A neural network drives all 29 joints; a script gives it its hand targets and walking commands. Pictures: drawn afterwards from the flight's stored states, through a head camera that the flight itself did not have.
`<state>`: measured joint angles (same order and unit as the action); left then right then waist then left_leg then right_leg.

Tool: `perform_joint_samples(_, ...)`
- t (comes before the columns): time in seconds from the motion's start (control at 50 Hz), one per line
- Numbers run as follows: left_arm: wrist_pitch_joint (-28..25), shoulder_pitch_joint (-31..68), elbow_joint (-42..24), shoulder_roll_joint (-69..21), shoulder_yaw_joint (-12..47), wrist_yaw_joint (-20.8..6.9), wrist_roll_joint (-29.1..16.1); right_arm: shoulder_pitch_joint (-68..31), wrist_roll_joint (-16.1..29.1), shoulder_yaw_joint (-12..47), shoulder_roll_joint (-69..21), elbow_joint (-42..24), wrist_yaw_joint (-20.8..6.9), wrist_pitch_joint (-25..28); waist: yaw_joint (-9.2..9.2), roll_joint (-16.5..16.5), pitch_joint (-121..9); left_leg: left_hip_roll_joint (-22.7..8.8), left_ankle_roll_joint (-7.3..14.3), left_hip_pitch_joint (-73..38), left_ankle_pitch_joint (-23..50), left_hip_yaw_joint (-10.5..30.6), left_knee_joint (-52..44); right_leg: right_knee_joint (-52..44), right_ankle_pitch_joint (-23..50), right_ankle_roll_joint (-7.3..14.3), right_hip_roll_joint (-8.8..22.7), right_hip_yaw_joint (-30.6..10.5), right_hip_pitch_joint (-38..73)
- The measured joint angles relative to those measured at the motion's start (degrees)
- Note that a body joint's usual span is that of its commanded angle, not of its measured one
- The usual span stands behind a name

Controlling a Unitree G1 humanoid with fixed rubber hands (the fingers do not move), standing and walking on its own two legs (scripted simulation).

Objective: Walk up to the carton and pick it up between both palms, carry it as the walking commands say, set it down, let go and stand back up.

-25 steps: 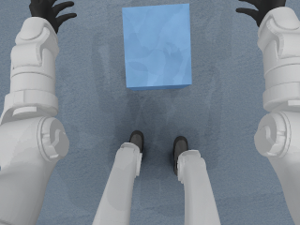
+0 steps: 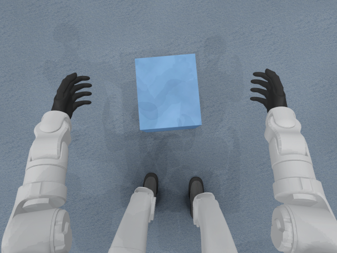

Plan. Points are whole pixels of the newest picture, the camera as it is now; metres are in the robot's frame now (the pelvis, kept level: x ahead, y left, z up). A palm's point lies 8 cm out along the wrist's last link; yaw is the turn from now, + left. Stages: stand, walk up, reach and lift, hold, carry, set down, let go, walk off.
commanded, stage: let go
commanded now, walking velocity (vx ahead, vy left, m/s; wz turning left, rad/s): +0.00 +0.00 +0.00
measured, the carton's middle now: (168, 97) +0.54 +0.05 -0.59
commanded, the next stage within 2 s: stand in 1.06 s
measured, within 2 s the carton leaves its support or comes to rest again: neither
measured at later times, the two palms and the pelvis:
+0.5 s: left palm (44, 216) +0.20 +0.23 -0.02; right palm (321, 209) +0.24 -0.23 -0.02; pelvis +0.03 -0.01 +0.06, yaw +2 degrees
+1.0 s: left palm (39, 214) +0.21 +0.23 +0.00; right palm (331, 230) +0.22 -0.23 +0.00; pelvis +0.05 +0.00 +0.07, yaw +1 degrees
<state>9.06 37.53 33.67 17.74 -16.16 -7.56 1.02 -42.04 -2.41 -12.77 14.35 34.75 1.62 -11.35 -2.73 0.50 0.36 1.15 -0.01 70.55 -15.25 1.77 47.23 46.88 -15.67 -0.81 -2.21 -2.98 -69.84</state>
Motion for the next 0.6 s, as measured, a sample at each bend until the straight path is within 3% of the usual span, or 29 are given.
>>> perform_joint_samples(0.2, -4.87, -17.70, -0.05, -3.46, 5.30, 0.69, 0.34, 18.52, 0.57, 3.11, -2.36, 0.27, -1.71, 5.61, -0.16, -0.62, -1.11, -0.39, -0.31, -17.95, 0.35, 0.87, -6.62, -7.51, 0.71, 0.42, -0.08, 0.67, 18.51)
perform_joint_samples(0.36, -6.98, -34.53, -5.62, -5.67, 9.57, 2.46, -0.39, 34.35, 1.81, 5.69, -2.65, -2.57, -3.36, 8.96, 0.81, -0.92, 1.42, -0.14, -0.57, -32.88, 0.66, 1.92, -11.38, -12.06, 0.58, 0.99, 0.34, 1.62, 33.68)
perform_joint_samples(0.6, -6.03, -50.48, -9.83, -5.92, 13.00, 2.91, -1.23, 51.34, 1.58, 8.81, -3.05, -8.58, -4.69, 8.40, 1.62, -0.50, 3.49, 0.02, -0.66, -54.53, 0.98, 1.25, -19.39, -17.61, -0.19, 1.57, 0.84, 0.81, 54.01)
